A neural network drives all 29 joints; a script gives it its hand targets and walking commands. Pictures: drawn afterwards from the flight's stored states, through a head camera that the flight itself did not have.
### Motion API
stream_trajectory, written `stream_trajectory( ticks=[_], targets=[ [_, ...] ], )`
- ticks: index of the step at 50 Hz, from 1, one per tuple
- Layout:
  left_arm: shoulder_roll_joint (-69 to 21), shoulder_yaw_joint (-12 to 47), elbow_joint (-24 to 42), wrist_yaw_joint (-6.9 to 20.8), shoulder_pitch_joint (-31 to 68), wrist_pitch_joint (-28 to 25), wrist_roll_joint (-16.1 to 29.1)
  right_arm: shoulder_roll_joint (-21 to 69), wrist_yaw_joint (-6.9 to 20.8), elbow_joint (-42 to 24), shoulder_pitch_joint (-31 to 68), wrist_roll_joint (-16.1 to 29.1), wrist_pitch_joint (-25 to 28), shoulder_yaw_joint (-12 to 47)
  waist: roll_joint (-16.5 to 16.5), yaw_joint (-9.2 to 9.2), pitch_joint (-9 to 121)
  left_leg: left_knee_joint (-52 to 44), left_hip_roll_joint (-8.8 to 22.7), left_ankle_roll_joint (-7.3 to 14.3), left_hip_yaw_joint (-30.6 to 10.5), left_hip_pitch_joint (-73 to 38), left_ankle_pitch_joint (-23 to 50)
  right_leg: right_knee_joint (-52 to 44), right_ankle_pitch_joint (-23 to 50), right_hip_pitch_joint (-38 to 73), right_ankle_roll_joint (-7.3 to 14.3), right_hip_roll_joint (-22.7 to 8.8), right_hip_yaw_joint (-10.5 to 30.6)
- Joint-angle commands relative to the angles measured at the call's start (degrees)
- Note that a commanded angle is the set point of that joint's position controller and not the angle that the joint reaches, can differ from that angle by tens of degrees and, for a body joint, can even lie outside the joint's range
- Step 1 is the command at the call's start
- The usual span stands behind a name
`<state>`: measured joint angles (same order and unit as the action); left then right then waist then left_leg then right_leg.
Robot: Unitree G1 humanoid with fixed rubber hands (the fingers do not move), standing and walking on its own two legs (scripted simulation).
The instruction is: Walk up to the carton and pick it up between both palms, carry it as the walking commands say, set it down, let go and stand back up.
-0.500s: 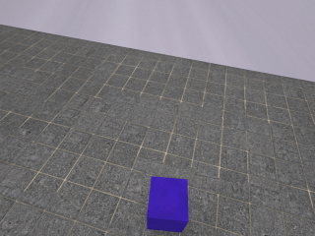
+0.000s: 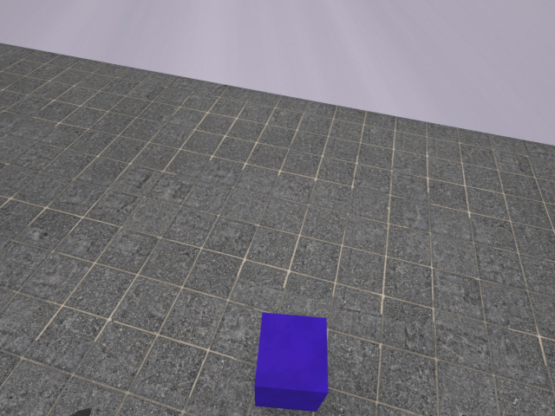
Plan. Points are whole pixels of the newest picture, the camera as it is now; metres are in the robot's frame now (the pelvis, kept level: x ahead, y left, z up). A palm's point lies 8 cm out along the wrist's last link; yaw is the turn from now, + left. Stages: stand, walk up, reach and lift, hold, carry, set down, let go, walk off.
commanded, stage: walk up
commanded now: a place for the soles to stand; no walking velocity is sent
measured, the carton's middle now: (289, 363) +0.41 -0.05 -0.65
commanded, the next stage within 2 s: reach and lift in 0.24 s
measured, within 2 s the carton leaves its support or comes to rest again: neither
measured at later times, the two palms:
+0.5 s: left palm (95, 404) +0.18 +0.28 -0.11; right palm out of the picture +0.17 -0.28 -0.09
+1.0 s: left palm (158, 354) +0.27 +0.22 -0.16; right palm (428, 366) +0.27 -0.27 -0.16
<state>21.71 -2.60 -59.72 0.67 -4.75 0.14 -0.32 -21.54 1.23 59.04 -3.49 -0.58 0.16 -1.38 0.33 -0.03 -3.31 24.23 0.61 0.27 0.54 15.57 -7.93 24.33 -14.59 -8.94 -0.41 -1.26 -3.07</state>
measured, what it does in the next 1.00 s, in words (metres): lowers itself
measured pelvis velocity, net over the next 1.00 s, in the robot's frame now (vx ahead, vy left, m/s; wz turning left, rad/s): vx -0.03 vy -0.03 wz -0.03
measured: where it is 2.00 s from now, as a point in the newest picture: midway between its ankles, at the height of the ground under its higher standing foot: outside the picture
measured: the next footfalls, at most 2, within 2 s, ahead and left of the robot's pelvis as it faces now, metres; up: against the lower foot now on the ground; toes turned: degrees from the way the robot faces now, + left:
none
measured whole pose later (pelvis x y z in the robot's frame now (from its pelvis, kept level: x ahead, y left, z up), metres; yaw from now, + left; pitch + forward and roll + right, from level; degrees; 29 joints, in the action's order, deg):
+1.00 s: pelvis -0.03 -0.03 -0.07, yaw -2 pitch +21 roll +2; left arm 13.7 -10.5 -37.5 1.3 17.7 11.5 1.3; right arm -14.0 0.3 36.5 18.1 0.1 -11.5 -7.9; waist 1.9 1.6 1.3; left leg 51.5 2.5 -1.6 1.7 57.3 -15.6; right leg 57.8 -25.2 -54.1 1.3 -0.2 -0.8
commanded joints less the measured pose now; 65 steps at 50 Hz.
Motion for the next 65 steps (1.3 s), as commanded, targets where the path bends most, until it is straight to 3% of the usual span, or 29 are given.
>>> stream_trajectory(
  ticks=[1, 6, 12, 13, 16, 17, 18, 23, 25, 26, 28, 30, 34, 35, 36, 38, 43, 45, 48, 51, 52, 54, 59, 60, 61, 62, 63, 64, 65],
  targets=[
    [10.67, -1.86, 3.05, -0.30, 1.17, -0.49, 0.10, -11.36, -0.58, -2.98, 1.96, -0.21, 0.92, -2.12, -1.76, -0.14, 6.93, -2.81, 7.32, 2.03, -6.53, -5.68, 7.95, -4.47, 7.05, -0.42, 2.81, -6.62, 5.36],
    [10.37, -2.02, 2.99, -0.23, 0.75, -0.28, -0.25, -11.22, -0.30, -3.66, 2.87, -0.16, 0.83, -2.44, -0.48, 0.25, 5.51, -5.21, 7.54, 2.14, -8.16, -3.82, -2.79, -4.58, 0.73, -1.91, 2.81, -5.96, 5.28],
    [10.76, -1.97, 3.12, -0.33, 1.29, -0.87, 0.00, -11.20, -0.30, -3.63, 2.68, -0.08, 0.87, -2.16, 0.13, 0.45, 6.67, -2.74, 7.05, 2.46, -6.66, -5.57, 6.78, -5.61, 6.37, -0.37, 2.98, -7.33, 6.23],
    [7.33, -5.20, 23.23, 0.73, 13.68, 2.25, -1.91, -2.22, 1.69, -23.74, 4.13, -3.38, -2.97, -2.01, 3.29, 1.99, -0.50, 1.75, -3.44, -0.64, 2.29, -2.86, -8.59, -1.37, -7.03, -14.72, -1.64, 1.90, 2.49],
    [5.01, -5.21, 29.57, 1.91, 7.54, 8.92, -2.25, -3.33, 2.74, -26.30, 4.16, -3.33, -8.09, -4.89, 4.53, 1.93, -0.14, 4.18, -3.76, 0.32, 1.36, -10.56, -9.99, -2.72, -11.86, -18.68, 2.10, 1.59, 1.02],
    [5.51, -6.09, 29.02, 2.12, 5.42, 10.92, -2.69, -6.45, 2.50, -25.79, 2.39, -4.19, -9.73, -9.08, 1.86, -0.25, 0.60, 5.53, -3.80, -0.54, 1.79, -15.61, -11.71, -3.27, -13.97, -21.97, 3.26, 1.33, 0.93],
    [6.36, -8.32, 31.22, 2.28, 5.65, 12.26, -3.70, -7.58, 2.53, -27.31, 3.27, -4.97, -10.73, -10.77, 0.49, -0.06, 1.37, 6.86, -4.35, -0.90, 1.95, -18.06, -11.17, -3.46, -15.64, -24.34, 4.01, 0.49, 1.35],
    [3.32, -8.80, 32.16, 1.67, 2.09, 12.81, -5.29, -6.30, 3.09, -27.92, -0.09, -4.58, -10.85, -11.09, -3.86, 0.41, 7.92, 8.86, -3.11, -2.29, -1.28, -18.07, -0.75, 3.82, -6.06, -21.31, 2.70, 1.94, 1.95],
    [2.05, -9.08, 32.11, 0.86, 3.70, 11.91, -4.56, -5.31, 3.39, -28.30, 3.92, -3.78, -9.77, -8.64, -1.78, 2.15, 7.26, 10.04, -2.77, -2.30, -1.57, -12.14, 2.33, 6.83, -4.53, -21.62, 1.69, 2.46, 2.01],
    [0.24, -7.91, 31.25, 0.70, 4.97, 11.69, -3.79, -4.96, 3.79, -28.24, 5.14, -2.64, -9.42, -7.82, -5.36, 1.42, 7.23, 11.53, -2.39, -2.73, -1.23, -10.23, 3.03, 9.04, -2.98, -22.84, 1.60, 3.32, 1.44],
    [0.23, -9.02, 31.89, -0.49, 5.00, 10.93, -3.41, -4.89, 4.29, -28.35, 6.44, -2.53, -8.71, -8.13, -3.13, 2.33, 10.95, 14.51, -2.19, -3.03, -2.29, -7.94, 12.77, 13.22, 1.75, -24.84, 0.16, 4.62, 1.06],
    [-2.44, -6.69, 31.32, -1.26, 5.38, 10.65, -1.29, -5.45, 4.29, -26.77, 6.58, -2.11, -8.10, -8.07, -4.60, 0.84, 14.13, 17.02, -1.51, -3.42, -3.80, -9.03, 20.67, 16.25, 3.78, -29.88, 0.32, 5.21, 0.83],
    [-3.17, -7.34, 31.84, -1.98, 7.06, 9.26, 0.22, -5.34, 3.63, -28.33, 10.76, -1.25, -6.81, -8.47, -1.61, 0.54, 22.74, 21.93, -0.81, -2.23, -4.79, -6.73, 27.68, 20.49, 8.33, -35.13, -0.10, 5.02, 2.30],
    [-2.58, -8.77, 32.26, -2.04, 8.81, 8.66, 0.65, -5.45, 3.37, -28.98, 12.56, -1.53, -6.29, -8.94, -0.26, 1.22, 25.17, 23.32, -1.34, -2.00, -4.30, -2.94, 27.22, 21.30, 10.63, -35.49, -0.05, 4.74, 3.11],
    [-2.67, -7.32, 30.99, -2.17, 9.84, 8.70, 1.30, -6.00, 2.86, -26.01, 11.74, -2.00, -6.78, -9.52, 0.10, -0.88, 24.05, 22.82, -1.55, -2.51, -4.32, -0.59, 23.75, 21.52, 11.20, -35.33, -0.26, 4.65, 2.73],
    [-1.29, -8.87, 29.79, -1.94, 12.50, 8.74, 0.70, -2.67, 2.11, -26.42, 14.50, -0.56, -7.28, -8.05, 1.85, 1.87, 25.15, 23.76, -2.52, -1.86, -2.25, 5.94, 19.14, 21.70, 11.88, -34.94, -1.06, 3.74, 4.03],
    [-0.47, -9.02, 31.49, -0.56, 22.29, 8.63, 2.08, -2.04, 0.08, -30.58, 24.16, -0.36, -8.16, -8.93, 4.04, 0.68, 33.20, 25.77, -3.33, -0.63, -0.40, 16.48, 11.24, 23.21, 12.24, -32.44, -1.76, 2.96, 5.89],
    [2.15, -10.74, 27.80, -0.12, 24.27, 9.78, 1.11, 0.17, -0.87, -27.99, 25.08, -0.37, -9.73, -8.43, 6.55, 2.52, 30.61, 25.96, -3.54, -0.15, 1.26, 23.20, 4.77, 23.28, 8.54, -32.68, -2.36, 2.17, 6.86],
    [2.03, -10.81, 28.89, 0.97, 33.19, 10.26, 1.69, 2.35, -2.02, -29.58, 32.56, 1.40, -11.02, -7.97, 4.52, 2.73, 31.69, 27.34, -3.11, 0.27, 2.60, 26.84, -2.25, 22.97, -0.07, -35.21, -3.10, 1.54, 6.84],
    [1.87, -10.39, 28.33, 1.58, 38.71, 10.65, 2.35, 2.64, -2.59, -28.49, 36.85, 2.30, -12.22, -7.63, 2.30, 2.89, 34.11, 28.56, -2.88, 0.33, 3.35, 28.40, -3.85, 23.38, -1.88, -36.62, -2.62, 1.77, 6.34],
    [1.13, -9.39, 27.14, 1.35, 40.20, 10.63, 2.20, 1.62, -2.60, -25.03, 37.25, 1.56, -12.41, -9.00, 2.28, 0.67, 32.53, 28.48, -2.67, -0.28, 2.92, 29.04, -4.17, 23.73, -2.04, -39.08, -2.59, 2.12, 5.86],
    [1.86, -10.20, 26.63, 1.42, 43.83, 10.07, 2.01, 0.84, -3.16, -25.64, 41.28, 1.12, -11.57, -10.62, 2.43, -0.05, 36.16, 29.68, -3.04, -0.09, 2.93, 30.21, -2.89, 24.51, -0.65, -40.59, -2.87, 2.51, 5.50],
    [-0.26, -11.37, 23.76, -0.05, 50.26, 9.47, 1.34, 0.55, -2.23, -22.68, 50.41, 2.43, -9.91, -11.18, 1.32, -0.02, 41.79, 31.21, -2.98, -0.32, 2.01, 32.36, -1.07, 26.38, 0.19, -45.03, -2.66, 3.54, 4.25],
    [-0.66, -11.66, 23.36, -0.74, 51.32, 9.13, 1.33, 0.41, -2.13, -22.57, 51.78, 2.99, -9.58, -10.48, 2.13, 1.47, 44.59, 31.74, -2.93, -0.38, 1.62, 33.10, -0.74, 27.13, 0.66, -45.39, -2.63, 3.93, 4.61],
    [-2.80, -9.92, 23.20, -1.22, 51.39, 8.92, 1.19, 1.25, -1.71, -19.77, 50.78, 4.30, -9.18, -10.72, -1.31, 1.31, 44.35, 31.09, -2.98, -0.94, 1.15, 31.94, -0.42, 27.66, 1.90, -46.67, -1.94, 4.20, 3.92],
    [-1.14, -12.54, 23.42, -1.40, 56.12, 8.33, 1.02, 0.71, -1.66, -24.16, 56.96, 4.49, -8.46, -10.03, 1.09, 2.49, 46.74, 32.87, -2.94, -0.45, 1.71, 34.37, -0.37, 27.91, 1.71, -45.66, -2.59, 3.96, 5.29],
    [-1.96, -12.84, 20.29, -1.97, 54.67, 8.05, 0.27, -0.12, -1.39, -21.73, 56.90, 2.94, -7.77, -12.07, 1.61, 0.93, 45.49, 32.30, -3.10, -0.70, 1.33, 34.08, 1.28, 28.56, 2.86, -48.62, -2.48, 4.57, 3.80],
    [-2.53, -12.95, 22.97, -2.50, 58.10, 7.17, 0.46, -1.10, -0.87, -23.47, 60.97, 4.42, -6.72, -10.94, 0.36, 3.11, 49.88, 32.99, -3.21, -0.62, 1.02, 32.88, 1.56, 29.23, 2.60, -48.46, -2.18, 4.59, 4.18],
    [-5.66, -10.38, 22.87, -3.09, 59.24, 6.89, 1.72, -0.48, -0.26, -21.37, 61.21, 4.56, -6.39, -10.80, 1.91, 0.46, 50.04, 32.47, -2.98, -0.94, 0.07, 32.28, 1.85, 29.93, 3.18, -51.18, -2.02, 5.05, 2.54]
  ],
)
